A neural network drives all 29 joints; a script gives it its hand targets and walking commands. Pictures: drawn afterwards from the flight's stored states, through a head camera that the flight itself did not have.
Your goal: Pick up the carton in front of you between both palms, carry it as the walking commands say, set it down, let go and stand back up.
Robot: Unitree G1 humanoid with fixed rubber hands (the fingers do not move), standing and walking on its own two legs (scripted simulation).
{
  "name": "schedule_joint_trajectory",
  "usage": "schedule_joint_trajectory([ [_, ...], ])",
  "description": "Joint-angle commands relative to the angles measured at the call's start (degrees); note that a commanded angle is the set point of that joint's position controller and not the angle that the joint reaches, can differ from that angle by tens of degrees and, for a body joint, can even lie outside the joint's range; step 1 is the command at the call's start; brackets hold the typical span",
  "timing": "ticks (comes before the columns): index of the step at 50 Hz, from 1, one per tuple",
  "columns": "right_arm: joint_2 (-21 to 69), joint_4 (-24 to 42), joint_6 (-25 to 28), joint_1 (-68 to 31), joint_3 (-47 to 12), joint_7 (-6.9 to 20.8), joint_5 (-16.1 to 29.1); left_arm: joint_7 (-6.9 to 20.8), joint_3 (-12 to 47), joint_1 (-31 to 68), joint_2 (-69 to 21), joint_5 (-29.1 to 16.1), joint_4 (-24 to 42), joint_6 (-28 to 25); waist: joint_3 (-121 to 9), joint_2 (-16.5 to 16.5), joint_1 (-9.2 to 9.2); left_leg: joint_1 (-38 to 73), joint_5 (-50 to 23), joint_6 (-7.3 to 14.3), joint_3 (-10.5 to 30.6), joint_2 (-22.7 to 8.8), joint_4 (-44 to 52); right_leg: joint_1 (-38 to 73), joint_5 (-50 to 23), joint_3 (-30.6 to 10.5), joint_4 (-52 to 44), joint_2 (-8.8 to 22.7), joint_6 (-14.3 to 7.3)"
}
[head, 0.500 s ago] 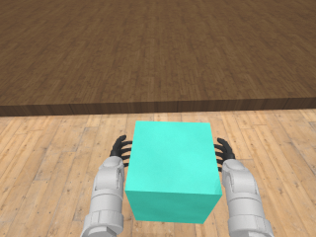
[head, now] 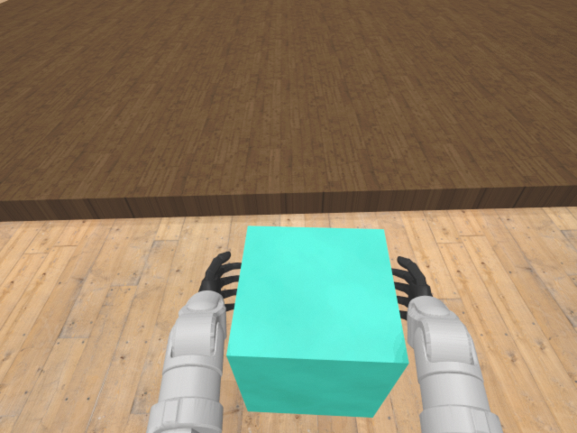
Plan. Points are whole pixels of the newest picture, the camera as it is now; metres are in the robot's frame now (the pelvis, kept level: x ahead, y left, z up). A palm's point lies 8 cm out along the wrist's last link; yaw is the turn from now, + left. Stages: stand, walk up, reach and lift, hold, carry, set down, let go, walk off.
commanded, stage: hold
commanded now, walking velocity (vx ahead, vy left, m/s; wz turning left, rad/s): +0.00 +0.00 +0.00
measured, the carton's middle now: (312, 325) +0.29 +0.00 -0.04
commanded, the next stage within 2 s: carry in 0.86 s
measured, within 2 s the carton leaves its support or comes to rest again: neither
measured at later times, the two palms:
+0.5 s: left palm (209, 298) +0.28 +0.15 +0.05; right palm (422, 304) +0.28 -0.15 +0.05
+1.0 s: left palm (208, 290) +0.29 +0.15 +0.06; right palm (419, 294) +0.29 -0.15 +0.05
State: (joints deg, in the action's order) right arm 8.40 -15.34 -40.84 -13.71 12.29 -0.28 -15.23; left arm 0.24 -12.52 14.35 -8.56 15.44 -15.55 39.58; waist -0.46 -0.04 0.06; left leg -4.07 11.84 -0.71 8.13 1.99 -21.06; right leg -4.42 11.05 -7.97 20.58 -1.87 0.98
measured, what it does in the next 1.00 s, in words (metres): stands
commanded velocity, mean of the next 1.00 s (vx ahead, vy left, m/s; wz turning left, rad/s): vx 0.09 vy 0.00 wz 0.00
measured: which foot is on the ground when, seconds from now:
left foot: down 0.00-1.00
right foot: down 0.00-1.00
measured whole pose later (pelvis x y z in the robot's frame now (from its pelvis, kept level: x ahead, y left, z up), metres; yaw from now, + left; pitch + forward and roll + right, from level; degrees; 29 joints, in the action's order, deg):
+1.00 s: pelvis +0.01 +0.00 +0.00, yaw +1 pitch -2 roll +0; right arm 8.2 -7.2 -46.6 -12.6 10.5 -1.1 -12.8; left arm -0.6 -10.3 13.1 -8.3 13.2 -7.5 45.4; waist -4.5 0.0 -0.3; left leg -10.5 21.7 -0.8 5.4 0.8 -28.4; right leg -10.0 19.6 -4.6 26.7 -0.7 0.6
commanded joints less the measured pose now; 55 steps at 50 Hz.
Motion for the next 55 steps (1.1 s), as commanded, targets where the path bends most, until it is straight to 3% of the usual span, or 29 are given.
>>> schedule_joint_trajectory([
  [1, 53.84, 7.8, 1.38, -30.07, -34.95, 14.19, 16.99, 13.61, 34.31, 26.59, -55.2, -16.12, 5.1, 0.26, -16.11, -0.46, 0.09, 4.06, -15.58, -0.87, -3.82, 3.92, 2.47, 5.42, -13.77, 4.44, -1.94, -4.49, 0.47],
  [9, 50.89, 2.17, -1.3, -31.15, -28.9, 13.87, 13.82, 13.83, 28.28, 27.99, -51.36, -12.76, -0.49, 2.75, -6.24, 0.04, 0.05, -0.02, -2.71, -0.29, -4.78, 3.49, 4.35, 2.26, -1.86, 4.74, -3.82, -3.81, 0.08],
  [15, 54.17, 3.67, -0.36, -35.97, -31.19, 14.51, 15.35, 14.59, 30.52, 33.11, -54.44, -14.15, 1.14, 1.78, -11.81, -0.4, 0.14, 1.42, -5.02, -0.19, -4.79, 3.57, 3.22, 3.82, -3.99, 4.83, -2.77, -3.75, 0.1],
  [23, 53.33, 1.71, -0.48, -35.85, -29.77, 14.3, 14.31, 14.58, 28.49, 32.21, -53.25, -12.99, -1.5, 1.71, -10.49, 0.37, 0.3, 0.65, -3.02, 0.0, -4.97, 3.58, 3.48, 3.45, -2.43, 4.89, -2.97, -3.63, 0.34],
  [42, 52.0, 6.5, -1.17, -29.19, -31.31, 13.69, 15.33, 13.68, 30.49, 26.05, -52.48, -14.37, 3.78, 2.54, -12.06, -0.16, -0.12, 3.64, -13.71, -0.65, -4.17, 3.88, 3.49, 6.05, -12.61, 4.35, -2.99, -4.1, 0.53],
  [43, 53.1, 7.68, -1.21, -31.65, -32.38, 13.7, 16.05, 13.61, 31.88, 27.69, -53.37, -15.23, 4.96, 2.61, -12.37, 0.45, 0.03, -3.25, -5.89, 0.9, -2.87, -6.48, -2.09, -0.8, -4.41, 3.73, 2.92, 6.41, -0.59],
  [44, 54.0, 8.17, -1.45, -32.29, -33.22, 13.55, 16.86, 13.39, 32.84, 27.69, -54.14, -16.11, 5.19, 2.87, -12.42, 0.52, 0.14, -5.47, 11.95, 1.3, -1.61, -4.94, -0.7, -3.74, 12.83, 2.16, 0.47, 5.33, -1.37],
  [45, 54.52, 11.19, -1.72, -33.86, -34.93, 13.29, 18.31, 13.0, 34.54, 28.94, -54.99, -17.27, 7.66, 3.11, -10.9, 0.87, 0.3, -8.34, 25.07, 1.31, -1.46, -3.67, -0.84, -6.27, 26.55, 0.97, -0.83, 4.74, -1.8],
  [46, 54.92, 13.62, -2.24, -33.54, -36.71, 13.08, 19.73, 12.53, 35.96, 29.64, -55.13, -18.32, 10.85, 3.68, -9.95, 1.68, 0.2, -11.76, 29.37, 1.29, -1.1, -3.75, -0.69, -7.95, 31.98, -1.07, -1.84, 5.78, -2.44],
  [48, 55.14, 17.81, -4.2, -34.35, -40.04, 12.32, 21.61, 11.45, 39.08, 30.35, -54.88, -20.16, 16.15, 5.78, -10.43, 2.53, 0.24, -15.15, 22.62, 0.44, -3.46, -3.17, -3.98, -8.05, 28.53, -1.98, -2.55, 7.07, -2.94],
  [50, 53.33, 20.37, -7.15, -31.64, -42.79, 11.28, 22.74, 10.14, 41.48, 27.04, -53.66, -21.28, 18.93, 8.7, -15.59, 5.68, 0.54, -14.21, 12.0, 0.03, -7.87, -2.14, -10.72, -4.51, 23.37, -4.27, -2.95, 10.31, -4.9],
  [52, 51.52, 23.1, -10.23, -29.44, -44.51, 10.13, 23.86, 8.7, 42.59, 24.12, -51.38, -22.01, 21.83, 11.73, -17.41, 7.44, 0.65, -14.61, 12.05, 0.15, -10.38, -1.34, -8.47, -2.94, 24.89, -5.2, -2.31, 11.87, -6.41],
  [53, 50.45, 24.98, -11.78, -29.35, -44.81, 9.5, 24.42, 7.99, 42.9, 23.52, -50.35, -22.41, 23.22, 13.33, -17.13, 6.51, 0.43, -12.06, 13.22, 0.62, -10.18, -1.65, -5.84, -5.97, 26.08, -4.27, -1.24, 11.42, -6.28],
  [54, 49.05, 26.04, -13.31, -28.88, -44.39, 8.71, 24.59, 7.25, 42.92, 23.03, -49.04, -22.61, 24.26, 15.04, -16.31, 2.76, -0.09, -7.14, 16.17, 1.61, -7.23, -3.54, -2.38, -12.33, 26.0, -0.98, 2.28, 9.43, -5.2],
  [55, 47.29, 26.16, -14.85, -27.46, -43.33, 7.77, 24.46, 6.52, 43.08, 23.67, -47.93, -22.85, 25.65, 16.95, -14.22, -6.23, -0.82, -1.54, 22.61, 4.06, 3.0, -9.87, 3.08, -21.9, 23.38, 4.99, 11.74, 5.63, -2.98],
])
